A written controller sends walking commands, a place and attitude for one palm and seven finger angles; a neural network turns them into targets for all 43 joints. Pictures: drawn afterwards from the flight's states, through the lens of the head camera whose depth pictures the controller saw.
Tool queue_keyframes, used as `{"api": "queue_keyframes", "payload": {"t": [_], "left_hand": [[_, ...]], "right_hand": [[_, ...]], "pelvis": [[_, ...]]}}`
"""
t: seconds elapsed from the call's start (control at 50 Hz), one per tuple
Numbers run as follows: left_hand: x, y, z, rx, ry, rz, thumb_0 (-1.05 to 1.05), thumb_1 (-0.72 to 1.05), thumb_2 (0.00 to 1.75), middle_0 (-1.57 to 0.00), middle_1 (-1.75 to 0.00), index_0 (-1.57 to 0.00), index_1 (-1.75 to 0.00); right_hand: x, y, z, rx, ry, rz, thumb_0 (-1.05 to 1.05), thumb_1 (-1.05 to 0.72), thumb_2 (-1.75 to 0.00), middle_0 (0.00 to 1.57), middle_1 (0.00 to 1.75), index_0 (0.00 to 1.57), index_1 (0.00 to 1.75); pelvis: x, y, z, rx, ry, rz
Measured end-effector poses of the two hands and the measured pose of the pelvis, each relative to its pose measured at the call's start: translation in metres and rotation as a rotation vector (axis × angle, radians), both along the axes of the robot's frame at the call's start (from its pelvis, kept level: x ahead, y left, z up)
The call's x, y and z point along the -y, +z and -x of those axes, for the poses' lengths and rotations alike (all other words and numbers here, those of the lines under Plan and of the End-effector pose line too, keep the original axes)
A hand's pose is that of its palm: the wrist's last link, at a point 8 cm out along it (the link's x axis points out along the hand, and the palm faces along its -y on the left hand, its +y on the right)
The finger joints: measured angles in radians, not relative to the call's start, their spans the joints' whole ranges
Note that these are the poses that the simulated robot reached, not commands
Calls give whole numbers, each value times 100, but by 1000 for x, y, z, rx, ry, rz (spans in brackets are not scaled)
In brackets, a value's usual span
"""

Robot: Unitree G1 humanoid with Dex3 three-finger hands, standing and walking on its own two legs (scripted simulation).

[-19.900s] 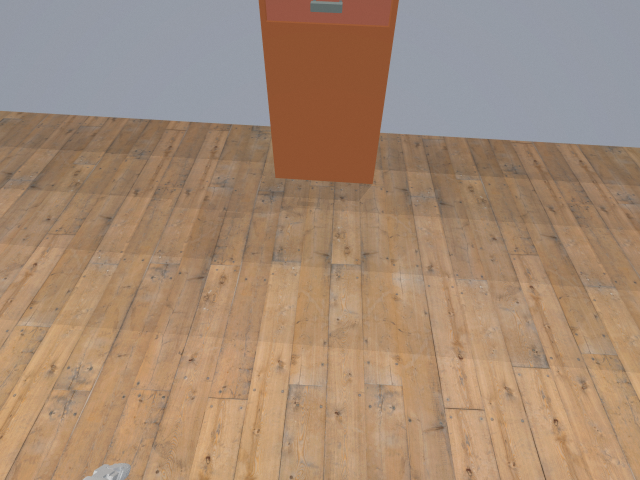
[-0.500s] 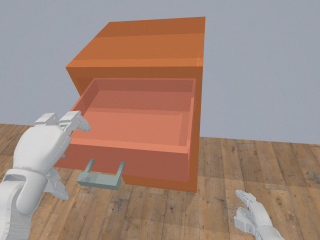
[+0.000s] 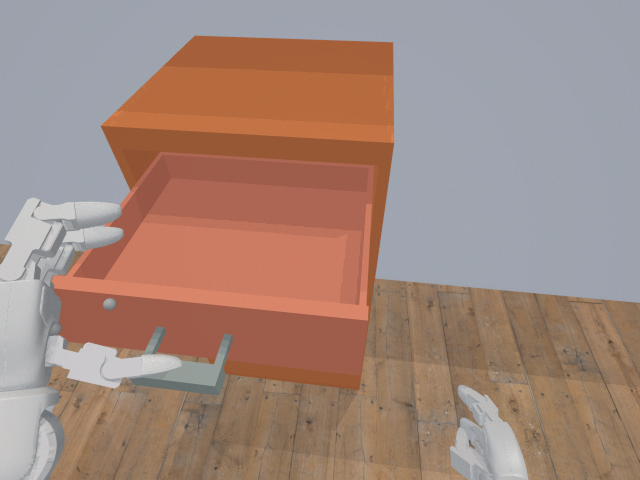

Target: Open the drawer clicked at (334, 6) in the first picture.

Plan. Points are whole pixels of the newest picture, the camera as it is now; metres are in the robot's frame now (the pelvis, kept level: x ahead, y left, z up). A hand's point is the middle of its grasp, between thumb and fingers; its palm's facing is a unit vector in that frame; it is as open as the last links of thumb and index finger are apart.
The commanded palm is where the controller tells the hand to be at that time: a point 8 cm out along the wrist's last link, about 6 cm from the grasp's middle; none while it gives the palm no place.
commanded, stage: draw the hand back to the body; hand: left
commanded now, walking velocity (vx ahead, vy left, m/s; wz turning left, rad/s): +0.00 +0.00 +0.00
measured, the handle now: (185, 356) +0.24 +0.21 +0.03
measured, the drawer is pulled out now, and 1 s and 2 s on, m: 0.30 0.30 0.30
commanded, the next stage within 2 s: step back with the hand held close in 0.76 s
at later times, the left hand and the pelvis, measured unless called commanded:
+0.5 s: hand (84, 304) +0.20 +0.23 +0.21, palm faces +0.44 -0.80 -0.41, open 9.2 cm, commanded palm +0.14 +0.28 +0.22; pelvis +0.01 +0.00 +0.00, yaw +0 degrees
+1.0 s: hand (72, 300) +0.19 +0.24 +0.22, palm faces +0.44 -0.77 -0.46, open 7.4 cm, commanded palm +0.13 +0.28 +0.22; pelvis +0.00 +0.00 +0.00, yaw +1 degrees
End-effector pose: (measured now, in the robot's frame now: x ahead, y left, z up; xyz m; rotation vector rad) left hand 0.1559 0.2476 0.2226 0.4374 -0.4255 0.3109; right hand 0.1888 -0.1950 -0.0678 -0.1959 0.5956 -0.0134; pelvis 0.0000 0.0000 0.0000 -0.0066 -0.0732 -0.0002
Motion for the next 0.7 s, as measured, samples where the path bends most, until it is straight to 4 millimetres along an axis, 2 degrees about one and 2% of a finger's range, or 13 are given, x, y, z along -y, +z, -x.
{"api": "queue_keyframes", "payload": {"t": [0.14, 0.28, 0.5, 0.7], "left_hand": [[-9, 1, -10, -1, 18, 0, -1, -13, 46, -29, -96, -29, -96], [-10, 0, -8, -57, 20, -42, -1, 10, 56, -27, -81, -27, -80], [-23, -3, 1, -78, 106, -40, 0, 48, 73, -24, -56, -24, -56], [-21, -5, 7, -81, 116, -22, 1, 79, 86, -22, -37, -22, -36]], "right_hand": [[16, -9, 11, -54, -48, 18, 1, -90, -90, 20, 30, 20, 30], [26, -11, 6, -58, -84, 19, 1, -91, -90, 20, 30, 20, 30], [21, -7, -11, -28, -70, -5, 1, -91, -90, 20, 30, 20, 30], [17, -5, -14, -16, -44, -13, 1, -91, -90, 20, 30, 20, 30]], "pelvis": [[-1, 0, -7, -6, -8, 2], [-2, 0, -12, -22, -10, 2], [2, 0, -12, -29, -3, 1], [5, 0, -10, -23, 5, 1]]}}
